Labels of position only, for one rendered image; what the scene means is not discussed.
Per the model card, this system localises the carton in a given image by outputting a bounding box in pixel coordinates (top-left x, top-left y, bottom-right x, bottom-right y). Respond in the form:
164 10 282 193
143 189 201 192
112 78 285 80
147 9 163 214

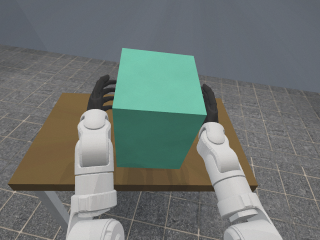
112 48 207 169

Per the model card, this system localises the robot right upper arm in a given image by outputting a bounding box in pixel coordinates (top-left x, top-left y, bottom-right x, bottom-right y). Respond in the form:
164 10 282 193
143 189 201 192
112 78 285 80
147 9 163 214
223 219 282 240

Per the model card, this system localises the robot left upper arm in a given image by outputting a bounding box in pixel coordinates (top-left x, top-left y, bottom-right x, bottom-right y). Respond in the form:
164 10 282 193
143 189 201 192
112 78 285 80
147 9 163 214
67 218 125 240

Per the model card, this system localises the left robot forearm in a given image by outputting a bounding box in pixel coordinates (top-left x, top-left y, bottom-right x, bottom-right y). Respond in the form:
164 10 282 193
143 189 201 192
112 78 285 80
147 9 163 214
66 109 117 240

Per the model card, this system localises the robot right hand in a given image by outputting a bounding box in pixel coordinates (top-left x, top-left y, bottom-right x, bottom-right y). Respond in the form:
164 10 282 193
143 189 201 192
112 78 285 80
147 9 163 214
200 83 219 127

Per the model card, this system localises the table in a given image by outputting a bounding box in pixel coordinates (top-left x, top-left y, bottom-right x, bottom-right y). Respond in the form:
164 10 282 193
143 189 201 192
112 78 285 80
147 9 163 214
8 93 258 234

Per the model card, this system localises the robot left hand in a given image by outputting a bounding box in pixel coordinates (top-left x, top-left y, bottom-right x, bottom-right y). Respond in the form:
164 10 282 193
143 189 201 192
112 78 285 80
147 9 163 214
86 74 117 111

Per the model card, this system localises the right robot forearm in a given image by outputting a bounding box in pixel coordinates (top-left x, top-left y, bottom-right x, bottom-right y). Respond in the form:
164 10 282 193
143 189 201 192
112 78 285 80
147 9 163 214
196 122 283 240

